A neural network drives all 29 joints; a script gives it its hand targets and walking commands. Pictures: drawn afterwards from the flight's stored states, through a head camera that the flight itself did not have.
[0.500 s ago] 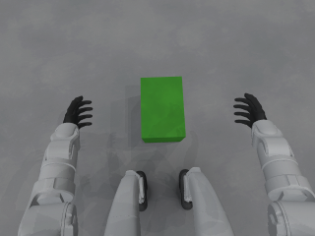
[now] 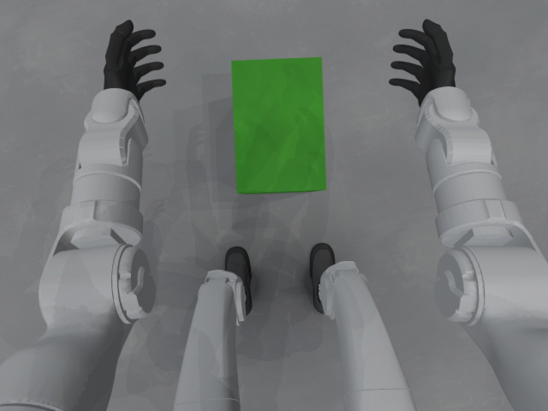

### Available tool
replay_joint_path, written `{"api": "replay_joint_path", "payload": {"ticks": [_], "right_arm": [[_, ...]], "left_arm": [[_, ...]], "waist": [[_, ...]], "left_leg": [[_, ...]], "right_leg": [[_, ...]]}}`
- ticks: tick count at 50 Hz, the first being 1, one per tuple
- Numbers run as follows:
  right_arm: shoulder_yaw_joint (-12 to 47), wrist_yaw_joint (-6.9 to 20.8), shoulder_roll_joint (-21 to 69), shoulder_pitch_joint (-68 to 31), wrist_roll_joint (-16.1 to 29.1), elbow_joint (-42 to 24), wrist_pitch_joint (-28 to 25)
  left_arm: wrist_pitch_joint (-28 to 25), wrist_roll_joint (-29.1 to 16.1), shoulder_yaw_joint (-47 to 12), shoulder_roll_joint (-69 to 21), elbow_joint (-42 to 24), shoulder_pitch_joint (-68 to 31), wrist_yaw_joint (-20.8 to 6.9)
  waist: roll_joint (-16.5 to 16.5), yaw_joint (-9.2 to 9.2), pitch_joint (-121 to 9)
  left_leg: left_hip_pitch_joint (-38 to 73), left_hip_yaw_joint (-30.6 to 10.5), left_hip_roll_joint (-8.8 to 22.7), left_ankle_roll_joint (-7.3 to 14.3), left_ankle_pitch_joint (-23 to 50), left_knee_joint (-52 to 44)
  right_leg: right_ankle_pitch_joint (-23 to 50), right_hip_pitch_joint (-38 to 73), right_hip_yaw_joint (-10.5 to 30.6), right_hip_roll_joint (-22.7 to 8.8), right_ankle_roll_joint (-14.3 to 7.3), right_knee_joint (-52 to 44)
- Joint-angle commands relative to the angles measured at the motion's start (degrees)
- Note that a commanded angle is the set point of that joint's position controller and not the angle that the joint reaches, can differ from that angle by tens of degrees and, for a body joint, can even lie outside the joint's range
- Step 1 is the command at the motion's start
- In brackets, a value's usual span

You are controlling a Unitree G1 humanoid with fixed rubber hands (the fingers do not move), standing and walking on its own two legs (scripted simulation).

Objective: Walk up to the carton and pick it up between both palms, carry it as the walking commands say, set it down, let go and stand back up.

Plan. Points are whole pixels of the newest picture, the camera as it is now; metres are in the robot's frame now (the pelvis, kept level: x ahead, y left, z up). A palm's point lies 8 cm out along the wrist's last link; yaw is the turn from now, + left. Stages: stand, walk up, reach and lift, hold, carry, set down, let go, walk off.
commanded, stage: reach and lift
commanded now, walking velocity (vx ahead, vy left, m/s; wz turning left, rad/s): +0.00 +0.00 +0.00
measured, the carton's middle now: (278, 135) +0.52 -0.02 -0.55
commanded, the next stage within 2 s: none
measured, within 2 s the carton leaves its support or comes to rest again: neither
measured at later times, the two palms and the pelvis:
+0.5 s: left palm (155, 88) +0.53 +0.17 -0.18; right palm (398, 84) +0.52 -0.19 -0.19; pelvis -0.03 +0.01 -0.03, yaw -1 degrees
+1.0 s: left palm (187, 114) +0.54 +0.17 -0.36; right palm (361, 112) +0.52 -0.19 -0.37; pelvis -0.05 +0.00 -0.19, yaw +0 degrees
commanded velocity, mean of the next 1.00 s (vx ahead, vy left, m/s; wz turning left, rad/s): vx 0.00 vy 0.00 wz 0.00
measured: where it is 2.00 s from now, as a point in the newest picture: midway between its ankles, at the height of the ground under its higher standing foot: (281, 292)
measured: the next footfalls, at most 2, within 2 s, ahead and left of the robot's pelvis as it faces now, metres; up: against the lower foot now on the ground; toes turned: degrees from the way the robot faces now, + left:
none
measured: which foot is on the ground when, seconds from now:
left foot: down 0.00-1.00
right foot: down 0.00-1.00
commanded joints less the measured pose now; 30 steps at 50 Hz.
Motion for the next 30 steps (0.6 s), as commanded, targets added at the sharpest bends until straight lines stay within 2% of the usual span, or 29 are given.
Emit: {"api": "replay_joint_path", "payload": {"ticks": [1, 2, 3, 5, 6, 7, 8, 9, 10, 11, 12, 13, 14, 15, 16, 17, 18, 19, 20, 21, 22, 23, 24, 25, 26, 27, 28, 29, 30], "right_arm": [[-1.05, -0.01, -5.77, -24.44, -0.47, -3.62, -1.43], [-2.91, -0.10, -7.36, -25.72, -1.99, -2.94, -1.30], [-2.42, -0.54, -7.31, -27.54, -1.30, -5.17, -1.58], [-5.06, -1.02, -10.53, -26.94, -3.49, -5.44, -1.76], [-5.55, -1.24, -9.88, -26.43, -2.99, -6.12, -2.06], [-4.84, -1.27, -10.57, -29.00, -2.41, -7.46, -1.60], [-6.78, -1.08, -13.41, -28.54, -3.42, -7.84, -1.99], [-4.79, -0.73, -10.47, -29.39, -1.51, -6.84, -1.21], [-5.49, -0.58, -12.02, -28.99, -1.80, -6.64, -0.93], [-4.96, -0.01, -11.36, -27.28, -2.21, -3.98, -0.66], [-3.30, 0.35, -10.78, -27.46, -0.74, -7.01, -0.58], [-2.64, 0.11, -12.15, -31.70, 0.36, -11.28, -0.10], [-1.42, 0.57, -11.45, -31.89, 2.72, -16.75, -0.38], [-0.97, -0.05, -13.91, -36.15, 4.08, -21.72, -0.14], [-1.31, -0.48, -16.10, -37.07, 3.55, -22.72, -0.19], [-0.13, -0.78, -14.95, -35.54, 3.84, -14.67, 1.62], [0.94, -0.77, -15.74, -38.27, 4.00, -19.68, 0.96], [-0.43, -1.29, -13.46, -37.19, 1.79, -13.67, 0.97], [-0.07, -1.42, -14.55, -40.85, 2.41, -17.51, 0.37], [-0.68, -1.68, -14.86, -41.10, 2.63, -13.61, -0.04], [-0.42, -2.19, -14.67, -42.21, 3.64, -15.28, -0.50], [1.43, -2.62, -12.62, -42.26, 3.42, -9.69, 0.03], [0.16, -2.81, -14.14, -41.63, 3.40, -5.23, 0.51], [1.86, -2.56, -11.64, -39.76, 3.01, 2.26, 1.14], [-0.58, -1.74, -13.74, -41.22, 1.86, 6.67, 1.80], [-0.20, -1.82, -11.45, -40.43, 1.08, 9.34, 2.19], [-3.07, -1.64, -13.38, -41.93, 0.36, 9.94, 2.26], [-1.47, -1.56, -12.45, -43.41, 1.08, 4.09, 0.88], [-2.40, -1.91, -12.70, -46.92, 0.93, 0.56, -0.48]], "left_arm": [[-1.82, -1.35, -0.39, 7.97, -4.54, -25.64, -0.18], [-1.77, 0.00, 0.20, 8.70, -3.13, -24.98, 0.15], [-1.54, 0.02, 2.18, 8.11, -4.44, -27.41, 0.34], [-1.39, -0.50, 0.79, 7.56, -5.43, -24.76, 0.90], [-2.08, 0.43, 2.33, 9.17, -6.71, -26.79, 0.98], [-1.84, 1.00, 2.78, 10.12, -7.56, -28.82, 1.38], [-1.05, 0.02, 0.53, 8.07, -9.91, -28.47, 1.55], [-0.80, 1.21, 2.28, 11.02, -7.72, -29.55, 1.78], [-0.21, 0.18, 0.90, 8.40, -9.38, -29.37, 2.29], [0.09, 1.51, 2.16, 8.79, -7.79, -27.97, 2.43], [0.22, 0.13, 0.29, 7.50, -11.29, -29.36, 2.21], [0.73, -0.28, 1.55, 9.28, -15.10, -32.84, 3.10], [0.57, -1.91, -0.92, 8.78, -20.04, -31.74, 3.07], [0.81, -2.17, -1.36, 10.68, -26.54, -36.15, 3.64], [1.11, -3.16, -2.41, 12.47, -26.68, -36.64, 4.44], [2.51, -3.52, -3.16, 10.74, -19.83, -35.33, 3.91], [2.50, -5.13, -2.58, 10.06, -19.19, -35.98, 4.18], [1.75, -3.38, -1.31, 10.86, -16.60, -38.73, 3.89], [1.34, -3.02, -0.05, 11.85, -18.55, -39.82, 3.90], [0.51, -3.36, 0.71, 12.93, -17.85, -42.07, 3.96], [0.30, -4.60, -1.63, 12.54, -18.43, -42.20, 4.26], [-0.22, -2.52, 1.54, 15.82, -11.63, -42.64, 4.21], [0.47, -4.03, -1.91, 13.83, -8.47, -41.67, 3.97], [0.86, -4.12, -1.46, 12.80, -1.65, -41.07, 3.31], [1.99, -5.12, -5.20, 8.97, 2.84, -41.65, 2.45], [1.81, -3.32, -2.51, 9.90, 6.09, -40.52, 1.81], [2.19, -2.48, -2.67, 10.23, 8.11, -40.03, 1.87], [1.01, -1.87, -1.51, 11.56, 6.37, -39.82, 2.45], [0.46, -2.33, -2.60, 11.75, 5.97, -42.75, 3.14]], "waist": [[0.29, -0.54, -63.14], [1.55, -0.66, -64.04], [-0.95, 1.03, -65.14], [-1.29, -1.79, -73.26], [0.35, -0.83, -76.80], [1.10, 1.64, -78.15], [0.26, -2.22, -85.10], [2.04, 1.53, -83.28], [2.64, 0.34, -88.93], [2.22, 0.16, -85.47], [1.83, -0.79, -91.22], [1.81, 0.16, -95.97], [3.53, 1.46, -100.71], [5.25, 1.50, -107.83], [3.04, -0.76, -111.95], [2.33, -1.30, -102.23], [2.15, -0.48, -102.43], [1.17, -0.34, -92.63], [-0.18, 1.29, -93.32], [-2.63, 1.10, -88.31], [-0.69, 0.39, -94.31], [-1.06, 3.15, -85.24], [-0.32, 0.88, -84.60], [-1.41, -0.24, -75.60], [1.53, -2.97, -67.76], [-0.09, -1.44, -60.44], [1.67, -2.48, -61.98], [1.09, -0.42, -66.51], [1.27, -1.34, -69.73]], "left_leg": [[31.76, -1.30, -5.94, 0.56, 16.94, -0.27], [33.34, -1.61, -6.03, 0.08, 16.81, -0.10], [30.56, -0.52, -6.13, 0.49, 15.10, -0.56], [31.80, -0.79, -6.64, -0.44, 19.72, 0.76], [33.71, -0.22, -6.88, -0.50, 21.71, 1.11], [36.43, -0.46, -6.88, -0.02, 21.06, 1.68], [40.06, -1.55, -6.84, 0.38, 25.37, 1.28], [41.13, -0.77, -7.08, 0.09, 25.15, 1.70], [46.96, -1.95, -6.90, -0.05, 28.70, 3.04], [47.59, -2.73, -6.21, 0.49, 27.65, 2.96], [52.11, -2.37, -6.56, 0.41, 28.60, 3.29], [52.97, -1.72, -6.71, -0.18, 28.79, 4.78], [60.93, -2.06, -6.86, 0.79, 38.28, 5.66], [64.98, -3.08, -6.91, 0.23, 41.44, 7.65], [69.93, -4.50, -6.53, 0.78, 42.15, 9.73], [66.64, -4.26, -5.47, 0.56, 35.42, 10.01], [63.90, -3.83, -6.33, 0.28, 39.57, 11.32], [55.94, -4.06, -6.26, -0.06, 37.06, 11.88], [49.15, -2.90, -6.30, -0.04, 30.32, 11.75], [43.75, -1.79, -7.20, 0.29, 25.24, 12.16], [41.89, -1.29, -6.96, 0.45, 24.15, 13.84], [33.64, 0.26, -7.18, 0.23, 17.94, 14.51], [33.72, -0.49, -7.01, 0.48, 13.03, 16.57], [28.10, 0.07, -6.57, 0.15, 6.02, 16.52], [23.99, -0.83, -6.18, -0.33, 0.10, 17.70], [20.74, -0.09, -6.09, -0.23, -4.63, 16.57], [21.52, -1.13, -6.05, -0.62, -7.06, 19.04], [21.95, -0.61, -6.19, -0.42, -2.41, 21.06], [22.34, -1.85, -6.27, -0.37, 1.72, 23.34]], "right_leg": [[18.68, 28.80, -0.58, 5.81, 2.72, -2.03], [17.26, 27.48, -1.28, 6.43, 2.44, -2.08], [17.01, 31.07, -0.12, 5.83, 2.10, -3.36], [24.50, 36.15, -1.42, 6.75, 1.37, -0.97], [25.94, 36.46, -0.67, 6.65, 1.65, -0.88], [22.54, 33.55, -0.67, 6.86, 1.58, -0.49], [28.08, 38.12, -1.46, 7.00, 1.47, -0.53], [26.59, 35.35, -1.75, 7.26, 1.53, 0.14], [27.72, 34.93, -2.28, 7.79, 1.24, 1.76], [24.91, 30.93, -2.31, 7.52, 1.45, 0.96], [25.81, 35.49, -2.57, 7.97, 1.45, 0.92], [26.94, 38.86, -2.61, 7.93, 0.94, 2.08], [32.55, 40.08, -2.11, 7.67, 1.22, 2.43], [33.98, 41.20, -1.63, 7.95, 0.76, 3.87], [31.92, 40.93, -2.47, 8.06, 0.40, 5.20], [23.73, 36.03, -2.70, 8.00, 0.33, 5.75], [30.67, 37.86, -1.64, 7.44, 1.32, 5.97], [28.72, 31.21, -1.43, 7.18, 1.13, 7.29], [26.26, 35.45, -0.88, 6.90, 1.36, 7.83], [23.20, 34.34, -1.42, 7.12, 1.86, 8.59], [26.08, 38.74, -0.65, 6.97, 1.94, 11.02], [20.94, 34.65, 0.32, 5.86, 2.09, 10.98], [14.96, 32.49, -1.48, 6.38, 1.73, 14.07], [7.81, 28.47, -1.39, 5.75, 1.80, 12.83], [0.94, 19.68, -2.72, 6.05, 1.34, 15.07], [-4.70, 17.11, -3.34, 5.88, 1.36, 13.97], [-5.81, 14.38, -3.67, 6.44, 0.74, 16.90], [-2.31, 15.22, -3.49, 6.49, 1.70, 17.93], [1.42, 13.32, -4.74, 6.21, 2.01, 20.91]]}}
